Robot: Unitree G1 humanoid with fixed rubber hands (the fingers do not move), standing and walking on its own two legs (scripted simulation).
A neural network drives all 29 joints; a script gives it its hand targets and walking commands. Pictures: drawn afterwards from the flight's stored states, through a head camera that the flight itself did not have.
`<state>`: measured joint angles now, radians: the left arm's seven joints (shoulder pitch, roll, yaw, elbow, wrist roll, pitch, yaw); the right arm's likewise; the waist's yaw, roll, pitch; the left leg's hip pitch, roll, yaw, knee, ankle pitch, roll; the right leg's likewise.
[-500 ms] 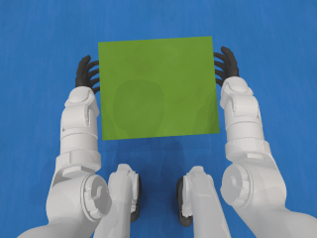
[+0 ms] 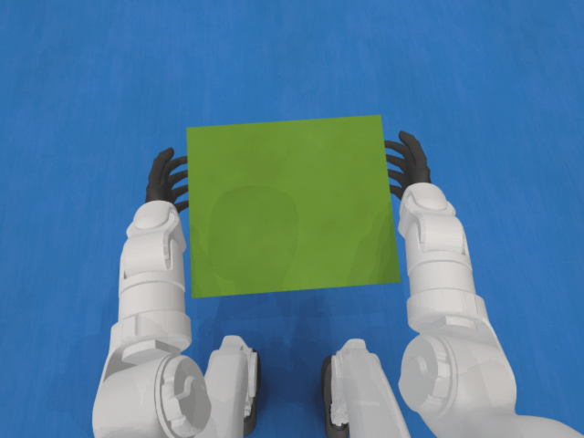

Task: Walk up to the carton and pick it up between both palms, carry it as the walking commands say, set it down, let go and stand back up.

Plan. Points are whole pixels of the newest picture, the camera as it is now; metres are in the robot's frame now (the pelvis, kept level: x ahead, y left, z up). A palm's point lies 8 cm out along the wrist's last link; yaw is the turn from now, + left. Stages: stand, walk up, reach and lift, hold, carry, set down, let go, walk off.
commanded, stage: reach and lift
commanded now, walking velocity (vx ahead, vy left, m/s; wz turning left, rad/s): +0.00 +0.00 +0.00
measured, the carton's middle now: (290, 215) +0.44 +0.02 -0.12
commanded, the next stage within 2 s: none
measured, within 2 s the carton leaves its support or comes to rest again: neither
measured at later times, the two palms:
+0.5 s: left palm (139, 201) +0.40 +0.19 +0.03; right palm (443, 178) +0.43 -0.16 +0.04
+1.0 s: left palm (102, 197) +0.38 +0.19 +0.10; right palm (478, 168) +0.41 -0.16 +0.11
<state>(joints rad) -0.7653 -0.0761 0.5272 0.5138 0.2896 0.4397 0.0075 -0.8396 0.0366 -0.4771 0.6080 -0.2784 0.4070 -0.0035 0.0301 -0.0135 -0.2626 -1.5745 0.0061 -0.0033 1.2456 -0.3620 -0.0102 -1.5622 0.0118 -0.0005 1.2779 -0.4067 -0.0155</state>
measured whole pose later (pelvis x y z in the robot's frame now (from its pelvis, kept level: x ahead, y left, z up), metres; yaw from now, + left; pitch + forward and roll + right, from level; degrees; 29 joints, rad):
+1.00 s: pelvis +0.04 +0.00 +0.13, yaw +0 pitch +19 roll +0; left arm -0.43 -0.15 0.46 0.35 0.34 0.46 -0.08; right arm -0.50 0.13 -0.44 0.42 -0.33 0.42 0.11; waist 0.03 -0.02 -0.11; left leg -0.76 0.00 -0.01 0.60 -0.18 -0.01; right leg -0.75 0.01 0.00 0.63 -0.23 -0.01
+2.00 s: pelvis +0.07 +0.00 +0.16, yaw +0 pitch -7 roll +0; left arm -0.27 -0.15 0.33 0.21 0.33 0.72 -0.04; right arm -0.30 0.16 -0.32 0.25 -0.33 0.69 0.05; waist 0.02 0.00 0.03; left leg -0.01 0.01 -0.01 0.27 -0.13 -0.01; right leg 0.00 0.02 0.01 0.29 -0.17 -0.02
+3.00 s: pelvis +0.07 +0.01 +0.16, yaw -1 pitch -6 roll +0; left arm -0.23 -0.14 0.26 0.17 0.31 0.74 -0.03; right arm -0.23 0.14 -0.29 0.17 -0.30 0.72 0.06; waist -0.02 0.00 0.02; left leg -0.02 0.00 0.00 0.27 -0.13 0.01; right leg -0.01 0.00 0.02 0.28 -0.16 0.00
